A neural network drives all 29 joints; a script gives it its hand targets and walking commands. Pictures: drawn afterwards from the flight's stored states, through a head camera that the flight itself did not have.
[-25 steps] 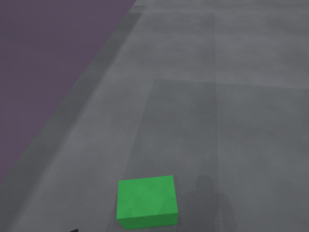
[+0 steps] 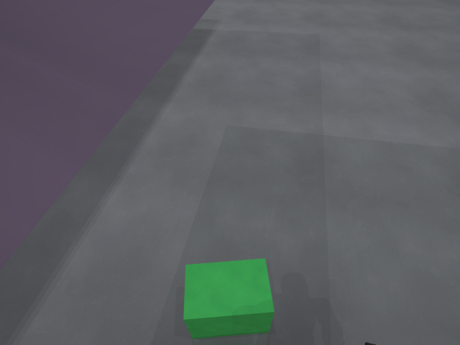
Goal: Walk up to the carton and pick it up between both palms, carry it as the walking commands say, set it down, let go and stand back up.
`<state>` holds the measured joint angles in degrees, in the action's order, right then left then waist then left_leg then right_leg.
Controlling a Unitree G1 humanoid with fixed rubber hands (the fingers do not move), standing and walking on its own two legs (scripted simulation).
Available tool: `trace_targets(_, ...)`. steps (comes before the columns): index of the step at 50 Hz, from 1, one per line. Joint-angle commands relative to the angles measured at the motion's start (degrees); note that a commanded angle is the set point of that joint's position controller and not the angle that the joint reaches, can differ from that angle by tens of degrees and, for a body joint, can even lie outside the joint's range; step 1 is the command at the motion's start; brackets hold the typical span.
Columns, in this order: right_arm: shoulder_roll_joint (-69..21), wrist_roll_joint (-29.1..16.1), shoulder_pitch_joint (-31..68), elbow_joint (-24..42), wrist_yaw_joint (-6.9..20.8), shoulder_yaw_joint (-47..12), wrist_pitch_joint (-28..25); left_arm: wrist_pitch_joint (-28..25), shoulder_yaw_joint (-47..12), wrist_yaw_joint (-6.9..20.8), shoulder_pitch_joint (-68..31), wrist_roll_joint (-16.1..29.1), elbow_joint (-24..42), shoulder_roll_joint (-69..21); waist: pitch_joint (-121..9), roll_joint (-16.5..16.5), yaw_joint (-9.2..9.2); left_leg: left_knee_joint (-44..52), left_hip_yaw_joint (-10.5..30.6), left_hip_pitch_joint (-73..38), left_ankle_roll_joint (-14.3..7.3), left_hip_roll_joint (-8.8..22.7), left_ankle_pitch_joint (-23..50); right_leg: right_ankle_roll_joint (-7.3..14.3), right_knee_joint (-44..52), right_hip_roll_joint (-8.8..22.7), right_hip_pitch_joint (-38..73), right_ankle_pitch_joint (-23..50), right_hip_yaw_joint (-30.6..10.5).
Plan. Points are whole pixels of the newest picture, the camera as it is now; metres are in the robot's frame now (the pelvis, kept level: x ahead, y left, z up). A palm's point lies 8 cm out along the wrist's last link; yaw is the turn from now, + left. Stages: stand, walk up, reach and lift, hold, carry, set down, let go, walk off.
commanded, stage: walk up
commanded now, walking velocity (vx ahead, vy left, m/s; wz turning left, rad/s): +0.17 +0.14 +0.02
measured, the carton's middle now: (228, 299) +0.44 +0.04 -0.64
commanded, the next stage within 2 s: stand in 0.96 s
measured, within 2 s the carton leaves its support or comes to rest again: neither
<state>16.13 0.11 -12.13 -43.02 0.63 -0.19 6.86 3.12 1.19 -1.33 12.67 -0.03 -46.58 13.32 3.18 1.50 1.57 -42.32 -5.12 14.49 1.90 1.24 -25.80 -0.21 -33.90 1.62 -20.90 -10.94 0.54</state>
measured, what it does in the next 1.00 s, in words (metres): steps on the spot: left foot, then right foot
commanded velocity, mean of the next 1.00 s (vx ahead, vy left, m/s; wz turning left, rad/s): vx -0.01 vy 0.04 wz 0.01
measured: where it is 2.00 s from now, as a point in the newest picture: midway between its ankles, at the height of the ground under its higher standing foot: outside the picture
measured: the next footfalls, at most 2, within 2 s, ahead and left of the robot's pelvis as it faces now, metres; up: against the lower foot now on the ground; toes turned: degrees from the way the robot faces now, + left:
left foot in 0.02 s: +0.02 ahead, +0.11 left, +0.00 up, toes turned +5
right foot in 0.42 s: +0.04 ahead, -0.10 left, +0.00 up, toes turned +0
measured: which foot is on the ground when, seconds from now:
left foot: up 0.00-0.00, down 0.02-0.44, up 0.46-0.72, down 0.74-1.00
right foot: down 0.00-0.00, up 0.02-0.40, down 0.42-0.76, up 0.78-1.00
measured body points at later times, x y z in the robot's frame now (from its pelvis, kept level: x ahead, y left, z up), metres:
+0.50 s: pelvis +0.00 +0.02 +0.01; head +0.02 +0.01 +0.45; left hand +0.08 +0.28 -0.12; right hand +0.09 -0.22 -0.13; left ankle -0.03 +0.11 -0.71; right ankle +0.00 -0.10 -0.73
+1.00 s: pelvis -0.03 +0.06 +0.01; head -0.02 +0.08 +0.46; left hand +0.03 +0.31 -0.14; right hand +0.09 -0.17 -0.11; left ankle -0.03 +0.14 -0.72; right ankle +0.00 -0.09 -0.72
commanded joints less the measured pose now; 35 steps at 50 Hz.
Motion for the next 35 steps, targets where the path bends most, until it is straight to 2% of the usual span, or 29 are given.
trace_targets(1, 10.9, 1.9, -13.2, -0.4, 0.3, 3.5, -3.7, 1.0, 2.3, 1.2, -0.7, -2.1, 5.1, 5.4, 1.6, 13.3, -3.86, 39.3, 32.4, -7.7, -6.8, 19.9, -32.5, -0.4, -18.6, -2.2, -22.1, -22.1, 2.0)
trace_targets(2, 12.3, 2.2, -5.6, 0.8, -0.7, 4.1, -4.1, 0.6, 2.9, 1.1, -3.1, -2.3, 5.2, 5.4, 6.8, 7.9, -1.69, 41.3, 30.9, 4.8, -7.4, 20.6, -21.5, -1.4, -22.2, -0.7, -17.8, -15.5, -1.7)
trace_targets(3, 11.3, 2.6, -5.1, 0.5, -1.1, 3.7, -5.5, 0.8, 3.0, 1.9, -4.5, -1.8, 3.7, 7.5, 7.1, 1.6, -2.72, 40.7, 31.0, 6.7, -8.0, 21.5, -16.6, -1.9, -23.2, -0.2, -13.0, -9.5, -4.6)
trace_targets(4, 9.6, 2.3, -3.4, 1.0, -1.2, 3.5, -6.1, 0.9, 3.9, 2.5, -2.8, -1.8, 2.2, 8.5, 6.7, 0.3, -0.75, 39.1, 27.0, 2.7, -7.4, 19.4, -15.8, -2.0, -24.7, 0.1, -14.9, -5.7, -5.2)
trace_targets(5, 8.3, 2.3, -4.3, 1.5, -1.7, 2.9, -6.6, 1.1, 3.8, 2.8, -1.5, -1.7, 0.2, 8.2, 6.7, -2.0, -0.75, 37.0, 24.3, 1.9, -5.8, 17.8, -11.0, -1.4, -23.4, 0.6, -13.4, -4.9, -5.5)
trace_targets(6, 5.9, 1.7, -1.6, 2.7, -1.8, 2.0, -6.9, 1.0, 3.3, 3.0, -1.7, -1.0, 0.2, 6.6, 6.2, 0.3, 0.1, 35.1, 18.9, 2.8, -5.1, 14.3, -1.9, -1.2, -20.7, 1.0, -9.4, -4.6, -5.0)
trace_targets(7, 5.1, 1.6, -2.3, 2.7, -1.9, 2.1, -7.4, 0.9, 2.9, 3.0, -1.2, -0.9, -0.1, 5.5, 4.8, 2.0, -0.2, 33.4, 16.0, 0.2, -5.7, 13.4, 8.0, -1.3, -19.8, 0.5, -8.6, -4.9, -3.3)
trace_targets(9, 4.3, 1.1, -6.4, 2.0, -1.9, 2.3, -7.9, 1.1, 2.6, 2.4, -0.8, -0.6, -0.2, 4.2, -0.2, 3.5, -0.91, 27.4, 13.3, -6.6, -4.8, 12.9, 34.9, -1.6, -18.7, 0.1, -7.6, -5.6, -2.0)
trace_targets(11, 4.2, 1.0, -8.6, 1.6, -2.0, 2.5, -8.0, 1.2, 2.0, 1.9, -1.8, -0.5, -0.6, 3.8, -3.6, 4.3, -1.56, 24.1, 11.4, -11.1, -5.9, 13.9, 46.4, -1.6, -17.1, 0.5, -7.3, -7.2, -0.7)
trace_targets(12, 4.4, 0.8, -7.9, 1.4, -2.1, 2.8, -7.1, 1.2, 1.6, 1.7, -3.6, -0.4, 0.6, 3.7, -4.6, 6.1, -1.93, 23.7, 9.6, -10.6, -7.4, 11.8, 43.2, -1.6, -16.7, 0.7, -6.2, -8.7, 0.0)
trace_targets(13, 4.1, 1.1, -8.1, 1.8, -2.1, 2.6, -7.4, 1.3, 1.5, 1.7, -3.0, -0.6, -0.6, 3.8, -4.1, 3.9, -1.96, 22.9, 10.8, -11.6, -7.2, 12.8, 44.6, -1.3, -13.8, 0.3, -7.0, -8.7, 0.1)
trace_targets(14, 3.8, 0.9, -6.0, 1.3, -1.9, 2.7, -6.1, 1.1, 1.2, 1.1, -3.6, -0.1, 1.1, 3.1, -2.9, 7.4, -1.49, 22.5, 7.0, -7.9, -9.3, 10.3, 42.0, -1.2, -12.8, 0.8, -4.1, -11.0, 1.8)
trace_targets(16, 4.3, 1.3, -5.5, 1.6, -2.2, 3.1, -5.9, 0.8, 0.9, 0.9, -5.1, -0.4, 1.2, 3.4, -2.7, 4.6, -1.93, 21.5, 8.7, -8.0, -10.3, 11.9, 43.1, -0.7, -8.8, 0.6, -3.2, -13.0, 1.9)
trace_targets(17, 5.3, 1.3, -4.5, 1.7, -2.2, 3.4, -5.5, 0.5, 0.8, 0.6, -4.4, -0.3, 1.8, 3.9, -2.8, 5.7, -1.28, 19.5, 9.1, -8.4, -10.7, 12.2, 49.4, -0.7, -6.8, 1.1, -2.6, -13.9, 1.1)
trace_targets(18, 5.9, 1.2, -4.3, 1.5, -2.2, 3.9, -5.0, 0.1, 0.7, 0.2, -3.4, 0.0, 1.3, 4.1, -3.7, 5.4, -0.95, 17.1, 8.5, -8.6, -10.7, 11.8, 51.3, -0.6, -2.6, 1.0, -0.4, -13.5, 1.8)
trace_targets(19, 4.7, 1.3, -4.4, 1.0, -2.1, 3.8, -5.2, -0.3, 0.6, 0.1, -1.7, -0.3, 0.9, 3.6, -5.7, 3.0, -0.37, 16.4, 9.1, -8.8, -10.2, 11.9, 46.5, 0.0, 3.1, 0.7, 2.7, -10.1, 2.2)
trace_targets(20, 6.2, 1.0, -2.6, 1.1, -2.0, 4.2, -4.9, -1.0, 0.9, -0.2, 0.3, -0.3, 0.2, 5.1, -6.2, 2.1, 0.85, 14.4, 7.5, -7.1, -8.4, 10.1, 41.5, 0.1, 8.9, 2.1, 6.8, -3.7, 1.6)
trace_targets(21, 5.1, 0.5, -2.1, 1.8, -2.0, 4.2, -4.9, -1.8, 1.5, -0.4, 1.4, -0.4, -0.3, 8.2, -6.1, -2.0, 0.67, 10.0, 6.2, -4.0, -5.9, 6.8, 35.8, 1.4, 11.7, 6.6, 10.6, 12.5, -3.6)
trace_targets(22, 1.7, 0.2, -4.5, 2.2, -1.8, 3.4, -5.2, -2.6, 1.7, -0.3, 3.5, -0.8, -1.1, 11.4, -9.0, -12.0, -0.2, 6.6, 3.5, 0.3, -4.0, 0.9, 18.7, 4.2, 13.7, 14.2, 14.5, 23.7, -12.8)
trace_targets(23, 1.7, -0.2, -3.7, 2.8, -1.8, 3.4, -5.0, -2.5, 2.0, -0.2, 2.6, -0.6, -1.4, 13.9, -5.9, -16.7, 0.1, 2.0, 1.5, 4.3, -2.8, -3.1, 3.3, 9.6, 14.1, 19.2, 13.0, 32.4, -18.4)
trace_targets(24, 2.4, -0.3, -1.5, 3.3, -1.8, 4.0, -4.5, -2.6, 2.2, -0.6, 3.0, -1.0, -1.8, 13.6, -3.9, -18.4, 1.66, -9.2, 2.8, 9.0, -2.7, -3.3, -5.4, 13.4, 14.5, 22.6, 12.8, 39.6, -22.6)
trace_targets(25, 2.8, 0.2, -0.1, 4.0, -1.1, 4.2, -3.5, -2.3, 2.4, -1.6, 4.7, -0.9, -1.9, 13.8, -2.5, -12.7, 2.29, -18.3, 4.8, 13.7, -2.1, -2.6, -7.8, 15.4, 14.2, 25.7, 13.5, 46.4, -23.9)
trace_targets(26, 3.2, 0.7, -0.2, 3.3, -0.7, 4.4, -3.0, -2.1, 3.3, -2.1, 6.0, -0.5, -1.5, 14.1, -4.4, -8.4, 2.59, -21.7, 6.3, 15.7, -1.7, -1.1, -7.7, 15.2, 13.6, 26.1, 15.6, 45.3, -22.2)
trace_targets(27, 2.9, 1.1, -0.1, 3.1, -0.5, 4.3, -2.7, -2.0, 3.4, -2.2, 5.7, -0.9, -1.1, 13.7, -4.8, -7.6, 2.25, -21.7, 7.3, 16.4, -1.5, -0.3, -5.2, 13.8, 15.0, 24.6, 15.1, 33.7, -21.8)
trace_targets(29, 1.1, 1.5, 1.5, 3.7, 0.2, 3.4, -2.5, -1.4, 3.5, -2.1, 4.4, -1.4, -1.2, 12.4, -2.2, -9.5, 1.7, -14.6, 6.9, 15.1, -1.4, 0.6, -2.2, 10.4, 17.7, 20.1, 10.9, 17.1, -18.4)
trace_targets(31, 0.7, 1.0, 2.4, 4.5, 0.6, 2.9, -2.4, -1.1, 3.8, -1.9, 3.8, -1.7, -0.2, 13.1, -1.0, -13.9, 2.11, -7.6, 4.7, 12.4, -1.1, -0.3, -2.9, 9.6, 18.9, 18.1, 9.0, 12.9, -16.9)
trace_targets(33, 0.9, 0.5, -0.8, 3.4, 0.6, 2.9, -3.1, -1.0, 4.1, -1.2, 0.6, -1.1, 0.3, 13.1, -1.6, -14.0, -0.71, 1.3, 2.4, 3.3, -1.7, -1.0, -1.8, 9.2, 18.4, 16.6, 4.6, 9.3, -14.8)
trace_targets(34, -0.5, 0.3, -4.5, 2.2, -0.2, 2.1, -5.0, -0.7, 3.1, -0.2, -2.8, -0.1, -0.7, 11.0, -2.5, -16.8, -3.49, 14.4, 2.4, -6.1, -2.4, -0.4, 7.0, 6.9, 15.2, 8.7, 1.9, 4.6, -8.2)
trace_targets(35, 1.6, 0.4, -6.4, 0.3, -0.8, 2.7, -5.9, -0.6, 2.8, 0.5, -1.2, -0.4, -1.2, 8.6, -2.3, -13.1, -3.92, 21.2, 1.8, -12.1, -1.3, 0.3, 12.5, 4.5, 12.4, 5.0, -1.0, -0.7, -5.1)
